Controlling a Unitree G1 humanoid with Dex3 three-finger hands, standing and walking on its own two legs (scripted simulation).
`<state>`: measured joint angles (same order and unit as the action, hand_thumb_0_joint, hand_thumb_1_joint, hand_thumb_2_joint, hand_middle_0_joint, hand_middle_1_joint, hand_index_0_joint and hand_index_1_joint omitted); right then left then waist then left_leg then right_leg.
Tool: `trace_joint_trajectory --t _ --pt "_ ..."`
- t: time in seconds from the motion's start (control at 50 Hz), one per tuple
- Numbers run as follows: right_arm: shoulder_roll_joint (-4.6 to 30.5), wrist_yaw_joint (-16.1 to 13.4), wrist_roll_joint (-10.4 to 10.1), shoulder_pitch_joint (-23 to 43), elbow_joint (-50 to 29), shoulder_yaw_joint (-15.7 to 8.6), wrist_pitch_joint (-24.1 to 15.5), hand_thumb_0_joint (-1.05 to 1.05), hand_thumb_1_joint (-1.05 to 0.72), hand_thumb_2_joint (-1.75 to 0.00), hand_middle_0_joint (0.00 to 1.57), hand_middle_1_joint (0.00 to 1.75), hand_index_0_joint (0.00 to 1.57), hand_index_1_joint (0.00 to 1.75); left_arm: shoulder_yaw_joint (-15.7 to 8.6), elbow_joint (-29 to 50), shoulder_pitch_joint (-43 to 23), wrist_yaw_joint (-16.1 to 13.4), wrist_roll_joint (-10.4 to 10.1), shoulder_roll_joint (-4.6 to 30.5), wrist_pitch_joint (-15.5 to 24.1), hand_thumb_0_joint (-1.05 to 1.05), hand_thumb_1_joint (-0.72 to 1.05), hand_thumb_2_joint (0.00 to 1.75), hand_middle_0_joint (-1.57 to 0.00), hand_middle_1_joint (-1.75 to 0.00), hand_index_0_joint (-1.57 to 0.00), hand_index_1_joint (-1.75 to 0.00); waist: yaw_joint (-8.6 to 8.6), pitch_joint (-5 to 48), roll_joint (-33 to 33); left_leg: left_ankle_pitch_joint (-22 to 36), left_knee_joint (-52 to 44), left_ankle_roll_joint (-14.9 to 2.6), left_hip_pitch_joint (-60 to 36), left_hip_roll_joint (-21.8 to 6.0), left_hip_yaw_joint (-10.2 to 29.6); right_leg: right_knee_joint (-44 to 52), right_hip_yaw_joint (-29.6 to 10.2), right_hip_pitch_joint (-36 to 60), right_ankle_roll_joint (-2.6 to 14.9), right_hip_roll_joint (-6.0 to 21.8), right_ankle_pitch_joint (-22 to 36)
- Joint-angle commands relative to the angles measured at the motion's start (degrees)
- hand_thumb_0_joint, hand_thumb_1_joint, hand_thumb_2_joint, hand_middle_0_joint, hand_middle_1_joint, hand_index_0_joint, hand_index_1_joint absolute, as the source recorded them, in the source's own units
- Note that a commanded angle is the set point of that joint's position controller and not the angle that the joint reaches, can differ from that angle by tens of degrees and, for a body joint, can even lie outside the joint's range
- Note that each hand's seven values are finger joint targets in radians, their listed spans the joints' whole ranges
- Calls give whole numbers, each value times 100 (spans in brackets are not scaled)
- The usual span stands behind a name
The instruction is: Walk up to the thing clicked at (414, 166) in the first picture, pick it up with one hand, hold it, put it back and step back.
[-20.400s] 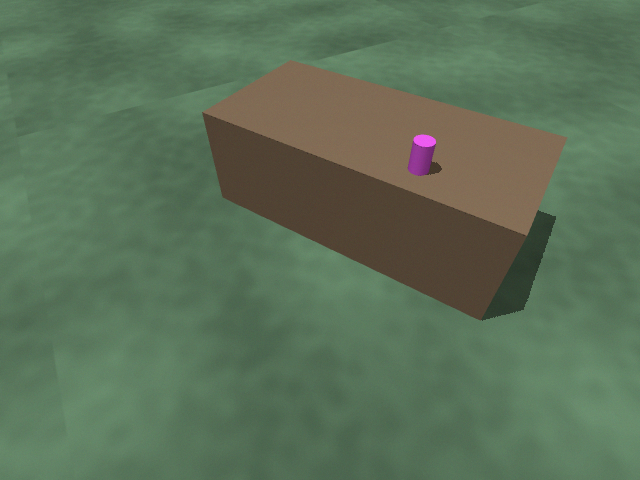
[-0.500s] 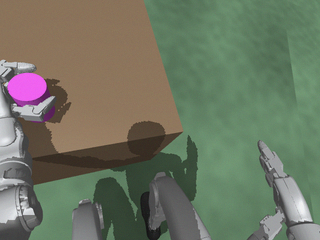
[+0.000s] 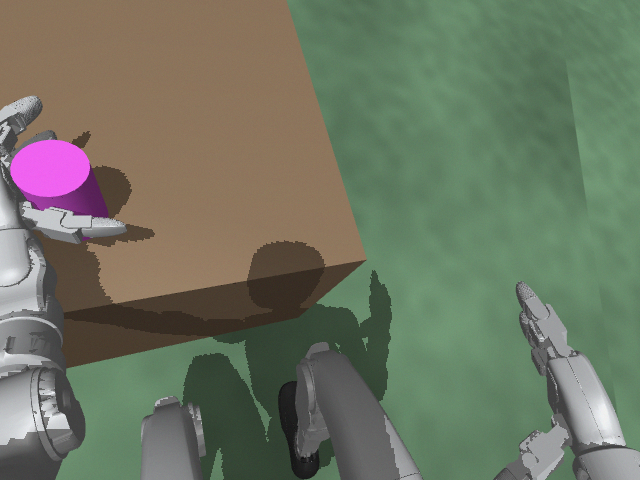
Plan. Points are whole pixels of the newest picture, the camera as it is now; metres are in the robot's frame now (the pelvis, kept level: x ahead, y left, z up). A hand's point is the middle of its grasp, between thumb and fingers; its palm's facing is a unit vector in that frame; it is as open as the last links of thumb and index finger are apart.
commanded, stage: withdraw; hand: left
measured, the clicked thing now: (65, 194) +0.51 +0.19 -0.07
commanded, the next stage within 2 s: rise in 0.40 s
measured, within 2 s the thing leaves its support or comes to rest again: neither
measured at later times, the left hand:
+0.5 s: hand out of the picture +0.53 +0.26 +0.06, palm faces +0.22 -0.98 -0.04, open 17.4 cm
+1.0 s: hand out of the picture +0.46 +0.34 +0.13, palm faces +0.36 -0.86 -0.36, open 17.3 cm
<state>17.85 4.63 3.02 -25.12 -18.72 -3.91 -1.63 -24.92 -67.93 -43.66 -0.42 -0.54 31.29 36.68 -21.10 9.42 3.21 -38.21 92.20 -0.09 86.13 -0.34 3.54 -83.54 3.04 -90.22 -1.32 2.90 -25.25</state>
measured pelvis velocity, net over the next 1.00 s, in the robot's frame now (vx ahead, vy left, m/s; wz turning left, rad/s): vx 0.05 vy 0.00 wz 0.00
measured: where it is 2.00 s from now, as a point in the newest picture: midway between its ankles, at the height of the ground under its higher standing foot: outside the picture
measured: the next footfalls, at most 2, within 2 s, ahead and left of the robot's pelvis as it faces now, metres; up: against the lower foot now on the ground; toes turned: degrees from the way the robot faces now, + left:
none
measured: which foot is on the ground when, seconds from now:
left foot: down 0.00-1.00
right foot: down 0.00-1.00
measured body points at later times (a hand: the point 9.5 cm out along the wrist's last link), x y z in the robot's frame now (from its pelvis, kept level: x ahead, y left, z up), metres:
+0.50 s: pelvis +0.02 +0.00 +0.04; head +0.18 +0.05 +0.45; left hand +0.52 +0.31 +0.06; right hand +0.17 -0.27 +0.09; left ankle +0.03 +0.11 -0.55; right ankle +0.11 -0.14 -0.55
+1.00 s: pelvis +0.05 +0.00 +0.13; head +0.13 +0.03 +0.57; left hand +0.44 +0.38 +0.15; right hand +0.22 -0.21 +0.11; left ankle +0.03 +0.11 -0.55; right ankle +0.11 -0.14 -0.55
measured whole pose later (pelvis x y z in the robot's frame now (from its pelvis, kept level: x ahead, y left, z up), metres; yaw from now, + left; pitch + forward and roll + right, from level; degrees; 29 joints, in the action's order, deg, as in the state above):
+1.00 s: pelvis +0.05 +0.00 +0.13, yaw +0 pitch +18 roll -2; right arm 13.6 1.5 -1.6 -22.4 -2.0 5.5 6.1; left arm -22.6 -67.1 -35.6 -1.7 3.6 38.1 4.3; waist -7.2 9.1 0.7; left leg -30.3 59.9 -0.1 48.0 -1.2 0.7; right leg -54.3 1.4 -53.2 -1.5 1.7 -19.5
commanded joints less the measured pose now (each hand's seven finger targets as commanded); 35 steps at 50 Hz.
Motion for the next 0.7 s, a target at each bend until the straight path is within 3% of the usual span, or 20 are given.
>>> trace_joint_trajectory --t 0.0,0.06,0.1,0.16,0.22,0.24,0.26,0.3,0.38,0.42,0.48,0.5,0.52,0.56,0.58,0.62,0.64,0.68 --pt "1069 -135 -30 -369 -928 -871 -279 0 53 -5 5 5 5 5 54 1061 -1916 -13 17 837 385 0 -61 10 -24 -18 -25 -18 50 3123 -2019 1820 -1512 144 -2206 78 64 607 69 2157 371 -321 922" --pt "1058 -135 -40 -352 -988 -877 -269 0 54 -5 5 5 5 5 2 1075 -1992 -5 43 993 404 0 -60 10 -9 -13 -11 -12 33 3149 -1865 1766 -1444 102 -1926 114 15 607 9 2429 340 -306 995" --pt "1129 -155 -32 -384 -1128 -926 -254 0 54 -5 5 5 5 5 -133 1290 -2131 19 53 1287 427 0 -58 10 -8 -11 -9 -11 38 3416 -1974 1851 -1432 97 -2007 121 -26 633 -56 2669 332 -285 1113" --pt "1065 -163 -60 -499 -1080 -895 -206 0 54 -5 5 5 5 5 -351 1788 -2366 110 -28 1670 403 0 -55 11 -5 -10 -6 -9 211 3611 -2210 1858 -1505 116 -2216 146 -72 702 -138 2857 328 -262 1089" --pt "1072 -177 -88 -565 -874 -868 -141 0 53 -5 5 5 5 5 -515 1726 -2145 280 -70 1884 221 0 -54 9 -5 -8 -6 -8 335 3689 -2449 2331 -1605 171 -2609 118 -46 699 -102 2870 373 -286 1338" --pt "1091 -200 -102 -537 -882 -904 -128 0 53 -5 5 5 5 5 -667 2116 -2283 330 -76 2198 192 0 -54 10 -5 -8 -6 -8 443 3832 -2554 2428 -1636 170 -2719 127 -77 735 -131 3016 370 -282 1417" --pt "1037 -210 -114 -624 -828 -855 -106 0 53 -5 5 5 5 5 -740 2209 -2298 373 -102 2297 128 0 -53 9 -6 -8 -6 -8 470 3892 -2610 2467 -1652 158 -2703 145 -125 799 -198 3264 357 -257 1517" --pt "1088 -266 -156 -441 -838 -907 -98 0 53 -5 5 5 5 5 -703 2111 -2184 528 -162 2201 -86 0 -53 7 -5 -7 -6 -6 508 3706 -2413 2193 -1845 157 -2696 139 -103 974 -232 3405 352 -264 1316" --pt "913 -361 -208 -298 -515 -602 -86 0 53 -5 5 5 5 5 -546 1331 -1883 809 -254 1979 -529 0 -55 2 -5 -4 -6 -3 500 2902 -1863 1806 -2085 80 -2265 112 -127 1385 -293 3507 301 -252 1072" --pt "884 -412 -218 -252 -439 -466 -108 0 54 -5 5 5 5 5 -597 1407 -2014 962 -321 2173 -617 0 -55 1 -5 -4 -6 -3 545 2911 -1755 1914 -2153 65 -2390 89 -137 1508 -279 3598 288 -256 1160" --pt "866 -469 -246 -272 -375 -371 -176 0 56 -4 5 5 5 5 -493 946 -1797 1207 -467 1909 -745 0 -54 0 -3 -3 -6 -1 517 2632 -1338 1928 -2280 29 -2430 74 -116 1652 -191 3606 286 -288 1176" --pt "797 -478 -237 -354 -199 -260 -190 0 60 -4 5 5 5 5 -458 879 -1815 1265 -496 1882 -748 0 -56 7 -4 -6 -4 -6 533 2543 -1339 1963 -2313 25 -2469 78 -131 1689 -186 3624 289 -285 1203" --pt "1132 -510 -279 -633 -530 -517 -35 0 57 -4 6 5 5 5 -687 89 -1146 923 300 3033 -1325 0 -57 5 -4 -3 -4 -4 871 2846 -1547 2082 -2726 90 -3157 141 -192 1951 -142 4170 287 -264 1348" --pt "940 -496 -288 -742 -213 -371 136 0 57 -5 5 5 5 5 -348 1042 -2321 668 188 2458 -1618 0 -59 6 -4 -5 -4 -5 752 2964 -1755 2465 -2890 195 -3672 67 -151 2044 -104 3988 309 -336 1529" --pt "878 -463 -278 -782 -104 -377 184 0 56 -5 5 5 5 5 -261 1236 -2347 607 252 2478 -1728 0 -60 6 -5 -4 -5 -5 785 3062 -1935 2736 -2921 213 -3928 55 -165 2065 -93 4069 308 -337 1706" --pt "930 -474 -313 -753 385 -429 266 0 50 -7 5 5 5 5 -486 1259 -2148 369 369 2932 -2048 0 -61 6 -8 -6 -7 -7 995 3119 -1896 3132 -3024 209 -4251 40 -157 2181 -87 4254 314 -347 1894" --pt "957 -474 -318 -567 487 -439 313 0 47 -8 5 5 5 5 -607 1391 -2197 245 466 3330 -2152 0 -61 8 -8 -7 -7 -9 1091 3180 -1929 3119 -3102 202 -4299 45 -176 2235 -108 4421 313 -333 1874" --pt "925 -475 -318 -131 550 -445 384 0 35 -16 13 13 13 13 -732 1636 -2328 49 533 3499 -2286 0 -53 10 -6 -7 -6 -7 1249 3279 -1967 3296 -3287 226 -4456 32 -172 2317 -127 4725 329 -322 2021"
